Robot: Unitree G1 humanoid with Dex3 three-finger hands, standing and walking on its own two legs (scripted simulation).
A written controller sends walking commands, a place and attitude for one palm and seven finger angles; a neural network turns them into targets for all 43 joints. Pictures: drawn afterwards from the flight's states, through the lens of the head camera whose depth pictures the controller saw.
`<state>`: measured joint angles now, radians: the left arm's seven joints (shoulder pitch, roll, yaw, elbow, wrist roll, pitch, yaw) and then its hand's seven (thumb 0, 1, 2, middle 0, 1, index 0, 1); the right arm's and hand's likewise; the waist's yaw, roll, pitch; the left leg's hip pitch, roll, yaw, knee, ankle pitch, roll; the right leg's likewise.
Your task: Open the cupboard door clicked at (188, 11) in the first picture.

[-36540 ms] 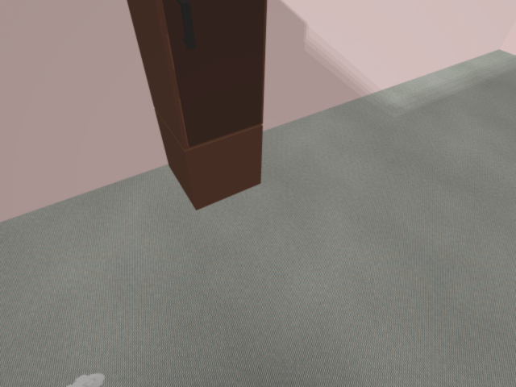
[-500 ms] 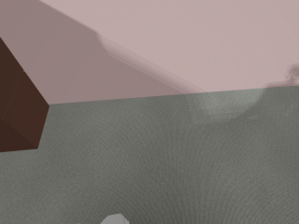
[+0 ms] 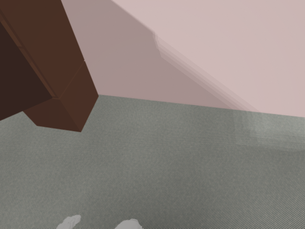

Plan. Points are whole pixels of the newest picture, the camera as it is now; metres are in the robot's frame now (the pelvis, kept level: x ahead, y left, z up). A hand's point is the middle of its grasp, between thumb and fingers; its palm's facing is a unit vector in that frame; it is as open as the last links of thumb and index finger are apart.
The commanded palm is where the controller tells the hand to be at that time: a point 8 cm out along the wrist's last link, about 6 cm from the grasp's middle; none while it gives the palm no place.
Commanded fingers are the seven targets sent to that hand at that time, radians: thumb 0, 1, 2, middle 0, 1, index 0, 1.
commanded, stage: turn to face it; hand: left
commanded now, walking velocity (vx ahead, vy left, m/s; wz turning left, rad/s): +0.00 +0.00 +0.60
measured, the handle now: out of the picture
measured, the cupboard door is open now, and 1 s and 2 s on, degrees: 44 44 44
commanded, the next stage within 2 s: take the last steps up to it in 0.90 s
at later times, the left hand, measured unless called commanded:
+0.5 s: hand out of the picture -0.01 +0.26 -0.17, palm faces +0.36 -0.90 -0.24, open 7.4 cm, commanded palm none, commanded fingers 0.00 0.90 0.90 -0.20 -0.30 -0.20 -0.30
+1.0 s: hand out of the picture -0.04 +0.18 -0.15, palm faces +0.54 -0.81 -0.23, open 7.4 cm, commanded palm none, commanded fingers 0.00 0.90 0.90 -0.20 -0.30 -0.20 -0.30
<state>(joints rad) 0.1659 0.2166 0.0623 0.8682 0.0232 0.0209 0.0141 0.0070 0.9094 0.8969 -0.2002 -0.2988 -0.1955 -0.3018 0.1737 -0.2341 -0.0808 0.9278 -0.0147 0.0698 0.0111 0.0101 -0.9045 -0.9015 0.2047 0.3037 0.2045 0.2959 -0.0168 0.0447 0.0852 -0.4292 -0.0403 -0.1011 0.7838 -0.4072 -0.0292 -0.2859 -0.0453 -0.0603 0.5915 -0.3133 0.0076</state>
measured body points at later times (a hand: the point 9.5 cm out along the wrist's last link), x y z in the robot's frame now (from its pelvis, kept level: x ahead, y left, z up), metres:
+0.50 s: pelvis +0.00 +0.03 +0.01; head +0.03 +0.07 +0.45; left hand -0.03 +0.30 -0.15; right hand +0.17 -0.18 -0.12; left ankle -0.02 +0.13 -0.73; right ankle +0.02 -0.13 -0.65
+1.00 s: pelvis +0.01 -0.01 +0.01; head +0.05 +0.00 +0.46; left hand -0.07 +0.22 -0.13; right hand +0.20 -0.19 -0.14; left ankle -0.07 +0.11 -0.67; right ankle +0.06 -0.11 -0.73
